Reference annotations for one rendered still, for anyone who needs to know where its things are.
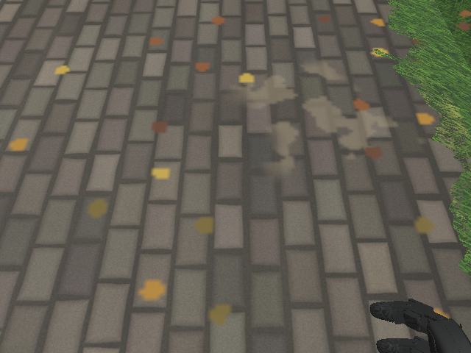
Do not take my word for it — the right robot hand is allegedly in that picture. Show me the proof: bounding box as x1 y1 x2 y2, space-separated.
370 299 471 353

